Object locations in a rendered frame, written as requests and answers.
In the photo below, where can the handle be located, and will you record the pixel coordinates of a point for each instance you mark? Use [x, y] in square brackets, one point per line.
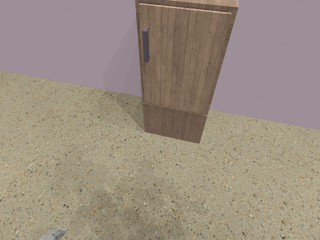
[145, 41]

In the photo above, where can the robot left hand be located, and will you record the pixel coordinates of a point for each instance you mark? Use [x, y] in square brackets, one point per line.
[54, 234]

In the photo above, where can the cupboard door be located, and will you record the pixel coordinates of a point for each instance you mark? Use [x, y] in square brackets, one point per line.
[185, 46]

